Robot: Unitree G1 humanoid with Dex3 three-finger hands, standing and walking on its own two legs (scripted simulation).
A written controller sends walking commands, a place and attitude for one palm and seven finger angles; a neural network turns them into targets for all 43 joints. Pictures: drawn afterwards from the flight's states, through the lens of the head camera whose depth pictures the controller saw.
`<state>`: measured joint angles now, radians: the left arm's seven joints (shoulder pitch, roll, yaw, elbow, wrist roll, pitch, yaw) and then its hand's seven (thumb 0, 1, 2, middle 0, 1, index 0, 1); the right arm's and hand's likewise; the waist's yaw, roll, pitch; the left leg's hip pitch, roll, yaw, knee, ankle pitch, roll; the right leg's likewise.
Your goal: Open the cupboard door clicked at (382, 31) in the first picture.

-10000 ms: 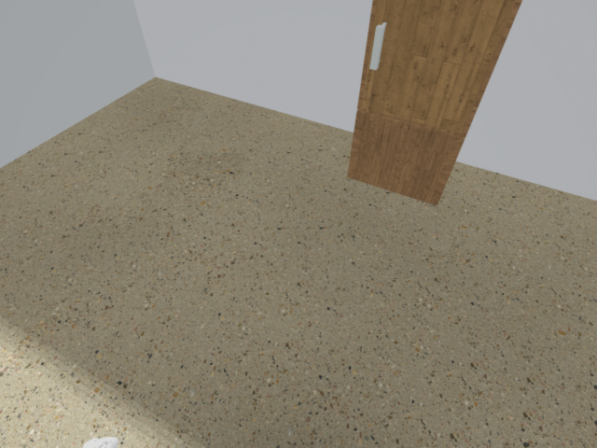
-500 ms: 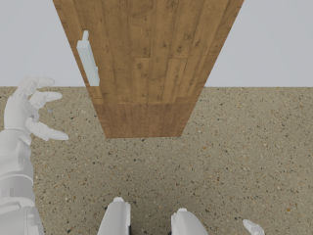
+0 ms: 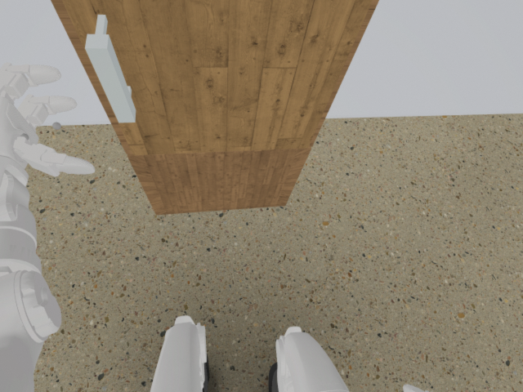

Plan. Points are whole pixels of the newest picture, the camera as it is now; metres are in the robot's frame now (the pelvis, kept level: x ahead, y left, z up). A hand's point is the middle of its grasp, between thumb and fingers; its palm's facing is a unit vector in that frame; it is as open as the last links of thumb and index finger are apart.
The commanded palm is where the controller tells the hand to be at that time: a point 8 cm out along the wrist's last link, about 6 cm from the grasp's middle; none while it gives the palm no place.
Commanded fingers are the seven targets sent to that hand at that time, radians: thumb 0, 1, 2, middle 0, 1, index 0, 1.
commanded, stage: move the hooked fingers beside the handle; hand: left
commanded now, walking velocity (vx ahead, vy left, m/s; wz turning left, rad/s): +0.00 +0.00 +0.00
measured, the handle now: (115, 72) +0.58 +0.22 +0.06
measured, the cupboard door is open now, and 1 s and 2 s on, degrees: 0 0 0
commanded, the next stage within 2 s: slide the fingers in behind the handle in 1.14 s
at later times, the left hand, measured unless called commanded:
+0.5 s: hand (71, 91) +0.54 +0.27 +0.06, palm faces +0.09 -1.00 -0.03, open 14.0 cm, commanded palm +0.52 +0.30 +0.06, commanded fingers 0.00 -0.50 0.30 -0.30 -1.20 -0.30 -1.20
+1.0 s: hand (70, 96) +0.53 +0.27 +0.06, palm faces +0.09 -1.00 -0.01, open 14.0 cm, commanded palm +0.52 +0.29 +0.05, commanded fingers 0.00 -0.50 0.30 -0.30 -1.20 -0.30 -1.20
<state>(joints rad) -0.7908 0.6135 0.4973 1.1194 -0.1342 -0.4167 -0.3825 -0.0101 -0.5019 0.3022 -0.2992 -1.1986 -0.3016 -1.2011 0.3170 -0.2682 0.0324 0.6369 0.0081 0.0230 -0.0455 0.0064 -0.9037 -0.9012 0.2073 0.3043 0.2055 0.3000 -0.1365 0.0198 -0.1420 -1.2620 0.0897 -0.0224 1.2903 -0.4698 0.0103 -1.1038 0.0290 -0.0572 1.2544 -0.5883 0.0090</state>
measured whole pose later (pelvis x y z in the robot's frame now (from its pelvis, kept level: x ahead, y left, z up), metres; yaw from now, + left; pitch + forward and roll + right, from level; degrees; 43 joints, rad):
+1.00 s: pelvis +0.00 +0.01 -0.01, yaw -2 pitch +28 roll -7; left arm -0.96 0.69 0.51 1.17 -0.06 -0.36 -0.32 -0.01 -0.50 0.30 -0.30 -1.20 -0.30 -1.20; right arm 0.33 -0.27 0.05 0.60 -0.02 0.08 -0.01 0.00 -0.90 -0.90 0.21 0.30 0.21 0.30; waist -0.20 0.03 -0.13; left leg -1.35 0.10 -0.04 1.33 -0.48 0.02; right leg -1.18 0.04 -0.06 1.26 -0.58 0.02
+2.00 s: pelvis +0.00 +0.00 -0.01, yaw -1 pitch +28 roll -6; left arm -0.95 0.57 0.45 1.15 -0.06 -0.40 -0.22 -0.01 -0.50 0.30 -0.30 -1.20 -0.30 -1.20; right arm 0.35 -0.25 0.04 0.64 -0.03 0.09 0.01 0.00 -0.90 -0.90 0.21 0.30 0.20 0.30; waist -0.19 0.04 -0.14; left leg -1.33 0.10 -0.03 1.32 -0.48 0.01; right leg -1.17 0.04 -0.06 1.27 -0.59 0.01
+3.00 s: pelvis +0.01 +0.00 +0.00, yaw -1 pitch +28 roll -5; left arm -0.94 0.50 0.40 1.17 -0.05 -0.44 -0.13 -0.01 -0.50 0.31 -0.30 -1.20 -0.30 -1.20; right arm 0.36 -0.24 0.03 0.64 -0.04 0.10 0.03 0.00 -0.91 -0.90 0.21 0.30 0.20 0.30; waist -0.19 0.05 -0.15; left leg -1.31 0.09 -0.03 1.31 -0.48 0.01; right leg -1.15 0.04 -0.05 1.27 -0.60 0.01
